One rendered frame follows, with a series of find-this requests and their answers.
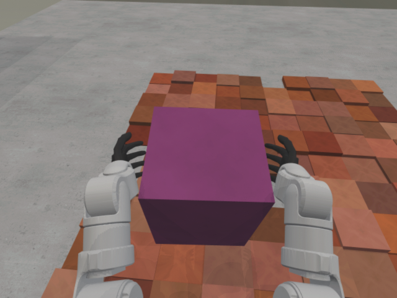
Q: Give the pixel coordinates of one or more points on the left robot hand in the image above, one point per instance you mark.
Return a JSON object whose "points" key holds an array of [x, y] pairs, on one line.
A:
{"points": [[120, 151]]}

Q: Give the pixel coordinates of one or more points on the right robot forearm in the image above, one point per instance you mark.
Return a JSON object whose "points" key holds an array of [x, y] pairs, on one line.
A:
{"points": [[308, 249]]}

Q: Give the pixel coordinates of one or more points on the left robot forearm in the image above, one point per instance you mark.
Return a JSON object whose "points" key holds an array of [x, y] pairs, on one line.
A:
{"points": [[107, 248]]}

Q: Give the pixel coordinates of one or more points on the right robot hand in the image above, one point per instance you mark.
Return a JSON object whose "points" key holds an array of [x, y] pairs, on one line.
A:
{"points": [[289, 154]]}

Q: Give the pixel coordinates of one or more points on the left robot upper arm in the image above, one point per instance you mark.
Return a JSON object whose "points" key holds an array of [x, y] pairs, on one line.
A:
{"points": [[111, 289]]}

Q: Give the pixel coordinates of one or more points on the right robot upper arm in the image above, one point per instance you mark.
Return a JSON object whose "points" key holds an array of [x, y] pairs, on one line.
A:
{"points": [[292, 289]]}

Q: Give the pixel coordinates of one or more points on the carton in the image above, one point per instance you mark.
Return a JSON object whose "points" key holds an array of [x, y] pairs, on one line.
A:
{"points": [[206, 178]]}

